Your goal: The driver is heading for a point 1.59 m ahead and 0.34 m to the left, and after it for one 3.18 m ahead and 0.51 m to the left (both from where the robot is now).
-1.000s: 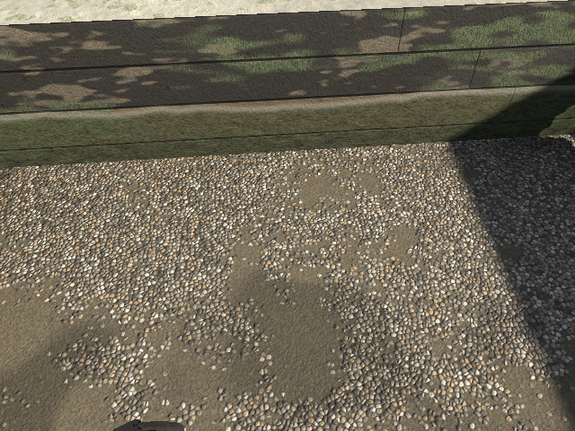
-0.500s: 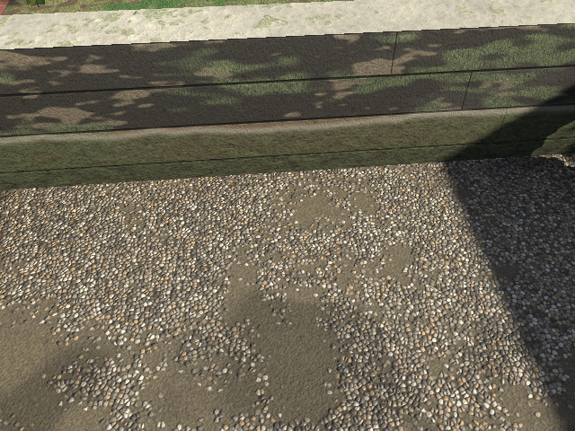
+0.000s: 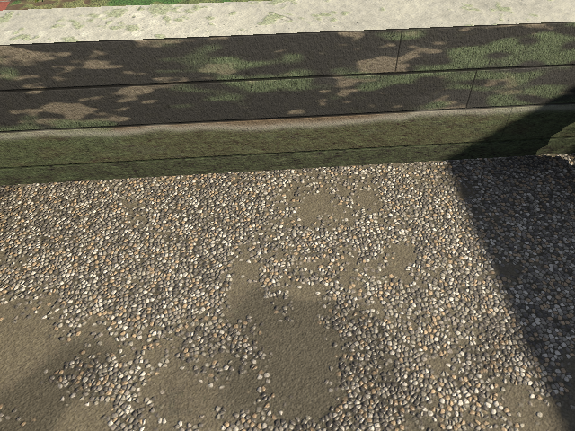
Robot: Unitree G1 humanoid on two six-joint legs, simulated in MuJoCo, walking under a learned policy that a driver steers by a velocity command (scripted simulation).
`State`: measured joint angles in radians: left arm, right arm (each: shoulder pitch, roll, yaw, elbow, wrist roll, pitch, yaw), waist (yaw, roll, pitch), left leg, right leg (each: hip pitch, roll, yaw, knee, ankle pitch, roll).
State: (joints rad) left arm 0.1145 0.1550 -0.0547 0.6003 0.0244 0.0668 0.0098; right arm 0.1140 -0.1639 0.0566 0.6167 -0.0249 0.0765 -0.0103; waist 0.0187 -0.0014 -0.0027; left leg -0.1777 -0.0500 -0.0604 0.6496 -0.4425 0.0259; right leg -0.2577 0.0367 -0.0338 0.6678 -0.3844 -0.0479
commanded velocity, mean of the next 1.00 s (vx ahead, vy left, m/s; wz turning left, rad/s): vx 0.50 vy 0.00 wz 0.00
